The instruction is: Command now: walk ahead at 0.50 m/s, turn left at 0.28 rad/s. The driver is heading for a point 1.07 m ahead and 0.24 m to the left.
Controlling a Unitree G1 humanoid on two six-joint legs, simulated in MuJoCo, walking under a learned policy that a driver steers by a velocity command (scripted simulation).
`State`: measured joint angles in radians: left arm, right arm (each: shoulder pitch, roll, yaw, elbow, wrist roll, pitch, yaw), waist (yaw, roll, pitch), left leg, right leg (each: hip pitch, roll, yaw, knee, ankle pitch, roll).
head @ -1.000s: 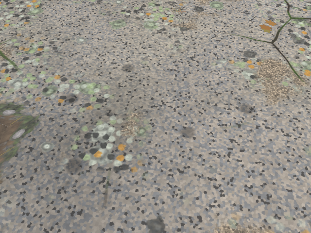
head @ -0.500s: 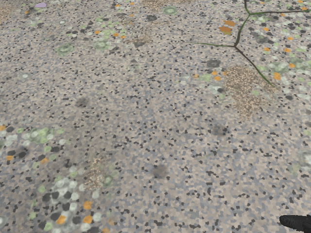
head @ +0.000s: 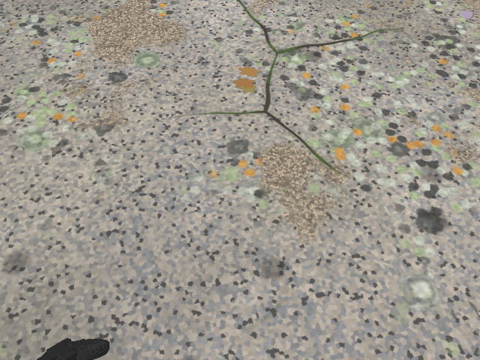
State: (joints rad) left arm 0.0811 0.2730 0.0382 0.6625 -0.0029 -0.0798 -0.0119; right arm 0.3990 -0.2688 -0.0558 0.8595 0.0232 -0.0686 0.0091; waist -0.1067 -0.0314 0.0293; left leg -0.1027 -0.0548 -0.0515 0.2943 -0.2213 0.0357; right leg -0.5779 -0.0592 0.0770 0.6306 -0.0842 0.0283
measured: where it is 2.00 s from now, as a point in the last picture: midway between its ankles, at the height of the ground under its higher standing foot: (148, 285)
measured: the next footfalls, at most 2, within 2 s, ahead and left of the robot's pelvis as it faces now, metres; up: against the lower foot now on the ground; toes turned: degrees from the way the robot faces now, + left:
right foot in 0.12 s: +0.22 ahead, -0.14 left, +0.00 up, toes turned +6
left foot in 0.60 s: +0.44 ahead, +0.18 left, +0.00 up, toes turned +24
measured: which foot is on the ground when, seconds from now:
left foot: down 0.00-0.12, up 0.14-0.58, down 0.60-1.00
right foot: up 0.00-0.10, down 0.12-0.60, up 0.62-1.00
